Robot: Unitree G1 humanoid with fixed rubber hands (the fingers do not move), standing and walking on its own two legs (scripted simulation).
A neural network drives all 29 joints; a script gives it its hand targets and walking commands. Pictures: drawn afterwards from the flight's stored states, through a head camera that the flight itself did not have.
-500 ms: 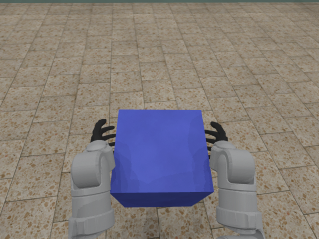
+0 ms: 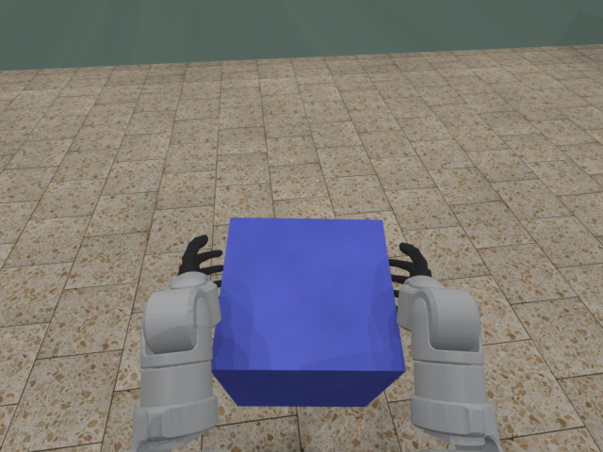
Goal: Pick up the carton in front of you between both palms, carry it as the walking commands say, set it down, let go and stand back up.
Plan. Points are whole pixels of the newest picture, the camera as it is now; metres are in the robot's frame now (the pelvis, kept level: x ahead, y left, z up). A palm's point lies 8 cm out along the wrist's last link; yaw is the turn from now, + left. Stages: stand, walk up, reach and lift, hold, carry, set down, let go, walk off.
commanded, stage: carry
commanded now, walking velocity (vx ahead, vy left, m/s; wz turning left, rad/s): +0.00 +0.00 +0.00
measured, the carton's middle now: (304, 320) +0.31 +0.00 -0.01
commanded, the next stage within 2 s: hold in 1.40 s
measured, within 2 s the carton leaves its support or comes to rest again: neither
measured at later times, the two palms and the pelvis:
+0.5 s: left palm (190, 314) +0.26 +0.14 +0.09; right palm (426, 320) +0.26 -0.14 +0.09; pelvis -0.03 +0.00 +0.00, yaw +0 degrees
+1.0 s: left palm (191, 358) +0.23 +0.14 +0.05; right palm (429, 362) +0.22 -0.15 +0.04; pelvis -0.06 -0.01 +0.00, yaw +0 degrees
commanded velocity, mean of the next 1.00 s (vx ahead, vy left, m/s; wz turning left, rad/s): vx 0.00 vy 0.00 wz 0.00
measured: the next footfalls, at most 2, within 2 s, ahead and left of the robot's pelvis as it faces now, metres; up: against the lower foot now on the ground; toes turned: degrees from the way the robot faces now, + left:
none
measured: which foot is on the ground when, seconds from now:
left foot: down 0.00-1.00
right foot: down 0.00-1.00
